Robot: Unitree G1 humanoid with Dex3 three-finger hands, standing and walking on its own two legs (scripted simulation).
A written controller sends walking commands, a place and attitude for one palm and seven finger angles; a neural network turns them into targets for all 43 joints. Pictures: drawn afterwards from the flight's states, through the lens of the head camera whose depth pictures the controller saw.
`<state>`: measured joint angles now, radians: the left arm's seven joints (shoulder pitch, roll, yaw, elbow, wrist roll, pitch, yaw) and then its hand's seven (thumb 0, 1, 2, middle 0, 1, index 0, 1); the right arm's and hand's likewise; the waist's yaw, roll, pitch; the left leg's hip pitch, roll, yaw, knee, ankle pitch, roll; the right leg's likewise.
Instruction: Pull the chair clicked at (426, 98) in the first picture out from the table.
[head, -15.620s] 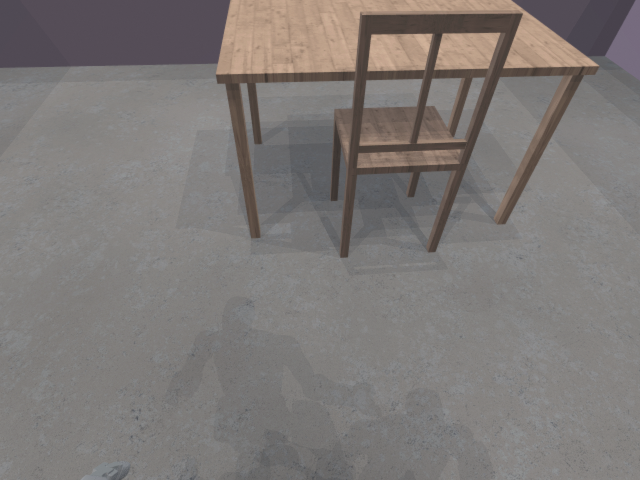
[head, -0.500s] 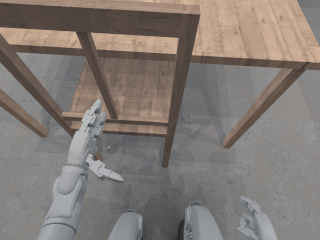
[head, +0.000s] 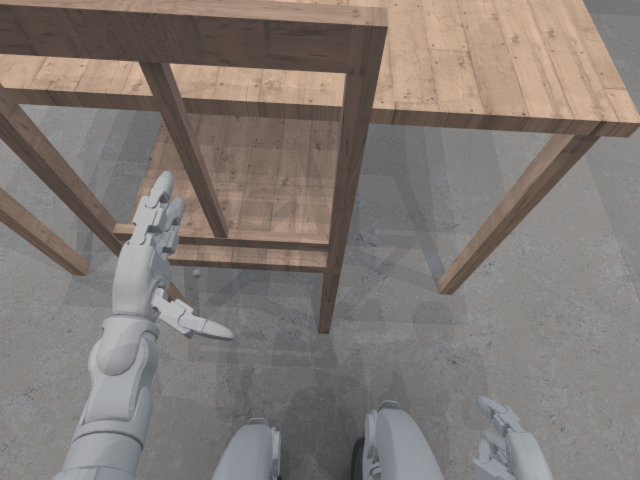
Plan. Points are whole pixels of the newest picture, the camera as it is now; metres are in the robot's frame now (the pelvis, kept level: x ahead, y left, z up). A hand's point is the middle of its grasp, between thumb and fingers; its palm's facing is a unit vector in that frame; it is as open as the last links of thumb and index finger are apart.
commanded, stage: aim the fingers beside a spindle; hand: left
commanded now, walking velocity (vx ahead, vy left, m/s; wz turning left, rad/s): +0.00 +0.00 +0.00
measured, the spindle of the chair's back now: (196, 170) +0.48 +0.17 +0.05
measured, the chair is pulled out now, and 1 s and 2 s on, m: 0.00 0.00 0.00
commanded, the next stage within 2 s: push the fingers through the gap in 0.26 s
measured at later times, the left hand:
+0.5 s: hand (198, 272) +0.36 +0.16 +0.01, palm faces -0.09 -1.00 -0.04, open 16.9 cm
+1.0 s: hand (205, 231) +0.41 +0.15 +0.02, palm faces -0.06 -1.00 -0.04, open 16.9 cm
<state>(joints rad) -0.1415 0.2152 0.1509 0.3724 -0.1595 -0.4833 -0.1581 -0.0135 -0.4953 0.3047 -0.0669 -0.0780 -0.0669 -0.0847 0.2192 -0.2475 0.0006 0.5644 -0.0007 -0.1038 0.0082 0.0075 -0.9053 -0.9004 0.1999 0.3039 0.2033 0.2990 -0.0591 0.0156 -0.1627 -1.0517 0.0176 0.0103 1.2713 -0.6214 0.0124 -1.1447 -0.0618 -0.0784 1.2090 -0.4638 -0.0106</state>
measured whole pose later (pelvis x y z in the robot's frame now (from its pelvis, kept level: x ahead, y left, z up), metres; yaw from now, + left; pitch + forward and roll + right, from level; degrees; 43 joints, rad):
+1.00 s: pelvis +0.00 +0.01 +0.00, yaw +0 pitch +25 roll -1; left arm -0.42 0.26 0.21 0.65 -0.14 -0.47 -0.17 -0.01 -0.50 0.30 -0.06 -0.08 -0.06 -0.08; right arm 0.25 -0.25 0.01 0.61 -0.01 -0.08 0.01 0.01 -0.91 -0.90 0.20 0.30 0.20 0.30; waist -0.09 0.02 -0.15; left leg -1.09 0.02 0.01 1.27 -0.62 0.02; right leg -1.18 -0.06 -0.07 1.20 -0.45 0.00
